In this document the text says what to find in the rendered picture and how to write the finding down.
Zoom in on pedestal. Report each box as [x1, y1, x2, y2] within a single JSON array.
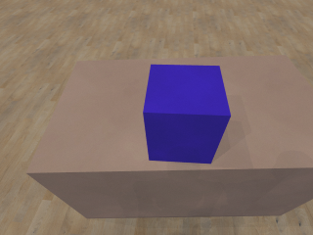
[[26, 55, 313, 219]]

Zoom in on carton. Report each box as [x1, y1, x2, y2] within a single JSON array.
[[143, 64, 231, 164]]

